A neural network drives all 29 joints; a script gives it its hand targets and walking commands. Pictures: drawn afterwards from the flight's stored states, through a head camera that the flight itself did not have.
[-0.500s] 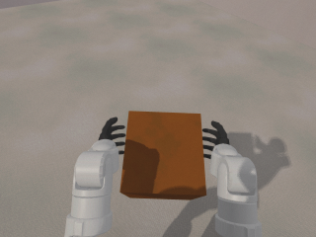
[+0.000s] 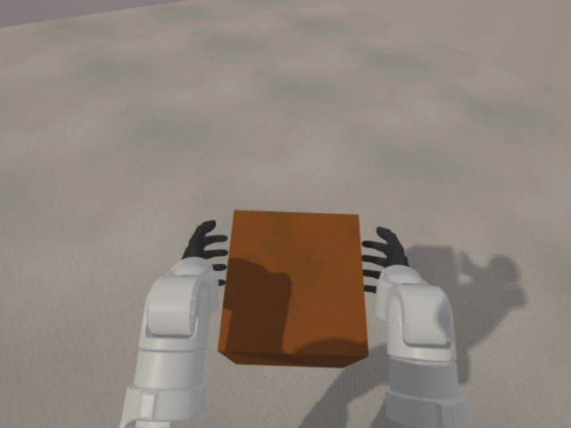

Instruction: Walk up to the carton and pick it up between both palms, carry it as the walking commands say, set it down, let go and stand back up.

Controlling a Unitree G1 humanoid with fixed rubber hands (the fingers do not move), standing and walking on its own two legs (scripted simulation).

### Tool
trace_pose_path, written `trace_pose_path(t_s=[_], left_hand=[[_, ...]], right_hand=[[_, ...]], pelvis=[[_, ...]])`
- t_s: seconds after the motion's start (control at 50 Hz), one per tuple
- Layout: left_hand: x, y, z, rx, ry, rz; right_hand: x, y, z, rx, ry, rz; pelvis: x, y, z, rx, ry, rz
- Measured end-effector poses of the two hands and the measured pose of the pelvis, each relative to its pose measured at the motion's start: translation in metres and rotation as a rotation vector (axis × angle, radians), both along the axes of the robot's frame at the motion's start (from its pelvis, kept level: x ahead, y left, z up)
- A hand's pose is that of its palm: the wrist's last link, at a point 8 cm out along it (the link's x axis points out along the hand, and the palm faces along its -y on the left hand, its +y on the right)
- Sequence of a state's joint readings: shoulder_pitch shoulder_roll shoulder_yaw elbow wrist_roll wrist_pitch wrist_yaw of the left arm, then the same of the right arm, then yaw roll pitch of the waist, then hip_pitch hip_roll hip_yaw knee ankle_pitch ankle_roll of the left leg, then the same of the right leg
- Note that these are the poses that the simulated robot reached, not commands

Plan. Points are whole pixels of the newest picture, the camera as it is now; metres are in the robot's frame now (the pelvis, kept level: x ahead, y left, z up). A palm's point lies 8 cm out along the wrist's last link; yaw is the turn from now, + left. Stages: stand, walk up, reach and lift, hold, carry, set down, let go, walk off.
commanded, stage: carry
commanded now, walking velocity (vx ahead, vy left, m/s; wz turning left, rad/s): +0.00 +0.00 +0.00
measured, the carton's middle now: (292, 295) +0.32 +0.00 -0.01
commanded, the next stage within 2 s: hold in 0.66 s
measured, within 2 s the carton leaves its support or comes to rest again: neither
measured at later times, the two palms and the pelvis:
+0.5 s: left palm (197, 278) +0.29 +0.14 +0.07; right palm (389, 283) +0.30 -0.13 +0.07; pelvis +0.00 +0.00 +0.00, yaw +0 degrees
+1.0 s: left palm (193, 349) +0.21 +0.13 +0.03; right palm (402, 356) +0.22 -0.14 +0.03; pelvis -0.04 +0.00 +0.01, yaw +1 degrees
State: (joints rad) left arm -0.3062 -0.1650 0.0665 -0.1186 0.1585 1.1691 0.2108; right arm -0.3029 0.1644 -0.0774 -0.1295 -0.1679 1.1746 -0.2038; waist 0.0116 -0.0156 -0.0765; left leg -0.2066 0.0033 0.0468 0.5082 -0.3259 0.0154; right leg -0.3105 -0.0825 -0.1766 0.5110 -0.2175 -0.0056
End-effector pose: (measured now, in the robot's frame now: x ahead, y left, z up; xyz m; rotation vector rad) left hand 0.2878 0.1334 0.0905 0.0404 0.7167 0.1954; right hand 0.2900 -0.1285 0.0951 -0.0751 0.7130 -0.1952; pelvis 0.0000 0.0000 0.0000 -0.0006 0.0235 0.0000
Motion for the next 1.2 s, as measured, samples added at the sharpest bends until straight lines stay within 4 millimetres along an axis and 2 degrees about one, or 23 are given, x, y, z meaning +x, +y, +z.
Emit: trace_pose_path(t_s=[0.12,0.38,0.68,0.74,0.8,0.9,0.98,1.08,1.2], left_hand=[[0.005,0.000,-0.016,-0.025,0.006,-0.010],[0.006,0.002,-0.018,-0.041,-0.038,-0.005],[0.005,0.002,-0.029,-0.029,-0.029,-0.017],[-0.003,0.001,-0.044,0.010,-0.021,-0.061],[-0.022,0.000,-0.058,0.005,0.002,-0.097],[-0.060,0.000,-0.064,-0.033,0.003,-0.094],[-0.076,-0.003,-0.062,-0.033,-0.018,-0.094],[-0.075,-0.007,-0.064,-0.015,-0.005,-0.095],[-0.065,-0.012,-0.059,-0.020,-0.039,-0.061]], right_hand=[[0.005,-0.002,-0.015,0.005,0.004,-0.003],[0.009,0.000,-0.016,0.007,-0.041,-0.008],[0.007,-0.001,-0.028,0.001,-0.036,0.006],[-0.002,-0.005,-0.044,-0.003,-0.028,0.034],[-0.020,-0.008,-0.058,-0.005,-0.004,0.053],[-0.052,-0.010,-0.063,-0.009,0.004,0.062],[-0.070,-0.013,-0.063,-0.012,-0.009,0.066],[-0.081,-0.017,-0.073,-0.011,0.007,0.080],[-0.068,-0.017,-0.074,0.004,-0.009,0.038]], pelvis=[[0.000,0.000,0.000,-0.001,0.000,0.000],[-0.001,0.002,0.000,-0.003,-0.002,0.000],[-0.003,0.003,0.001,-0.004,-0.017,-0.001],[-0.005,0.003,0.005,-0.009,-0.052,-0.002],[-0.007,0.003,0.008,-0.011,-0.060,-0.001],[-0.019,0.001,0.009,-0.014,-0.081,0.010],[-0.037,-0.002,0.006,0.001,-0.107,0.017],[-0.063,-0.007,0.001,-0.001,-0.165,0.042],[-0.087,-0.014,-0.007,-0.008,-0.209,0.064]])
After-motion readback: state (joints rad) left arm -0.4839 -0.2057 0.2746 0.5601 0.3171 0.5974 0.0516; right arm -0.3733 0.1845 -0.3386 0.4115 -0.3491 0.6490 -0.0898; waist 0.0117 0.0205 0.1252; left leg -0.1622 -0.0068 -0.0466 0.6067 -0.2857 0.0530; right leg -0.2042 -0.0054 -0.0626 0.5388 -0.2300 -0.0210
